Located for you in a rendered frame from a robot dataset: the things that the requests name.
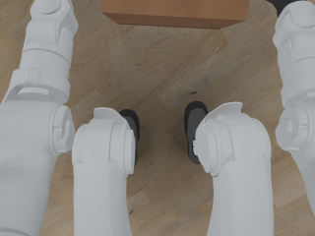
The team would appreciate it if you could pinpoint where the robot right hand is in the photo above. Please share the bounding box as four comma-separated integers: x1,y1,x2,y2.
266,0,307,17

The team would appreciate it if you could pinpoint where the right robot upper arm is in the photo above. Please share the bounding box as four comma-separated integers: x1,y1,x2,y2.
275,102,315,216

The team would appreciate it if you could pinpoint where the robot right forearm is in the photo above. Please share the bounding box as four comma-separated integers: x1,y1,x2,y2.
273,0,315,108

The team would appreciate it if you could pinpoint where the left robot shin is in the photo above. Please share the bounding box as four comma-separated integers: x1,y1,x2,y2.
71,107,131,167

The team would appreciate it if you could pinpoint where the left robot upper arm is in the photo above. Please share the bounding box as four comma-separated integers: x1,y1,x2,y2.
0,100,75,236

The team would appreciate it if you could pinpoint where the robot shin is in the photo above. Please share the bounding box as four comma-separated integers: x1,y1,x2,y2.
192,102,272,165
71,107,131,167

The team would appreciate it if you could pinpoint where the carton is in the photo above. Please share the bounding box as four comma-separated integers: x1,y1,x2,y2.
100,0,250,30

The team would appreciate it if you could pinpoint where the robot left forearm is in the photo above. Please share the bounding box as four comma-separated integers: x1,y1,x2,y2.
0,0,79,108

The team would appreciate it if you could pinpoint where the right robot shin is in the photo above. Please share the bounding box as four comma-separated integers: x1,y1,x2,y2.
192,102,272,165

